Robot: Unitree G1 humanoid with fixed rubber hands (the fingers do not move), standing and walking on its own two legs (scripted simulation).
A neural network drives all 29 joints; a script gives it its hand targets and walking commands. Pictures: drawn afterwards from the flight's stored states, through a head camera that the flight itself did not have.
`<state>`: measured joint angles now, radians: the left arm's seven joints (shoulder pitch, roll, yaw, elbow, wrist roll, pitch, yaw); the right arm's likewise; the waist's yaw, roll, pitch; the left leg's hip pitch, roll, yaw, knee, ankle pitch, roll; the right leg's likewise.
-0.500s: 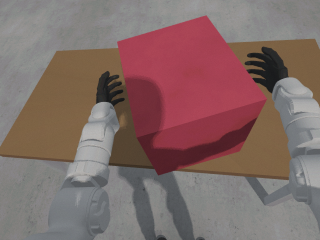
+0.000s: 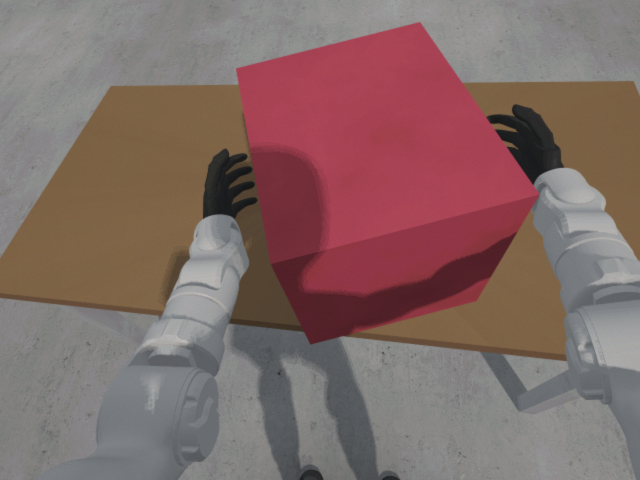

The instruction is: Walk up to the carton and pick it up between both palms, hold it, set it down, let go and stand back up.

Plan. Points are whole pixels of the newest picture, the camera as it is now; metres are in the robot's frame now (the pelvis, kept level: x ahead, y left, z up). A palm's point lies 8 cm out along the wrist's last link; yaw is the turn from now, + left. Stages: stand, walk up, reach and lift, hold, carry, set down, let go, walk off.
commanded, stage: reach and lift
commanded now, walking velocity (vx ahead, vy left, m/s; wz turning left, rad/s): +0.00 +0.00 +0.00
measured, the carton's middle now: (362, 191) +0.51 +0.04 +0.02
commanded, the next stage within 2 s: none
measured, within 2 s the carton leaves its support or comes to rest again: neither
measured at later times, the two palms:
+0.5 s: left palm (228, 212) +0.42 +0.20 +0.06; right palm (521, 172) +0.52 -0.15 +0.06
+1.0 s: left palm (232, 213) +0.42 +0.20 +0.06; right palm (518, 186) +0.49 -0.15 +0.07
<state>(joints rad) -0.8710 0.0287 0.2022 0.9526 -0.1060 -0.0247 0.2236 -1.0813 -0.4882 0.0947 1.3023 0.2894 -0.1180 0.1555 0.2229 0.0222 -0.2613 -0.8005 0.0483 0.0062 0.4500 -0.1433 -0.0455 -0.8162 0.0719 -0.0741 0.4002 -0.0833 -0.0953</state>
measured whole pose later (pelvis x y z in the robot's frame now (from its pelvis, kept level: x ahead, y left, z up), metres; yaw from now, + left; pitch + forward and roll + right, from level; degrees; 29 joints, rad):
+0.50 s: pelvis +0.00 +0.00 +0.00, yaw +0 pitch +28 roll +1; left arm -0.87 -0.04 0.36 0.95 0.02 -0.08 0.22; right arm -1.09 -0.40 -0.08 1.29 0.08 -0.13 0.15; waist 0.22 0.04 -0.24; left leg -0.76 0.04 0.02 0.39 -0.12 -0.04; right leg -0.78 0.07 -0.06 0.36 -0.07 -0.09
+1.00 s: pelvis +0.02 +0.01 +0.02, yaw -2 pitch +22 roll +1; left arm -0.80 -0.12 0.58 0.85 0.25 -0.11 0.17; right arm -0.98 -0.25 -0.43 1.24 -0.30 -0.24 0.22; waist 0.14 -0.01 -0.15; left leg -0.56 0.04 0.05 0.30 -0.11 -0.03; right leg -0.61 0.07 -0.03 0.29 -0.06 -0.08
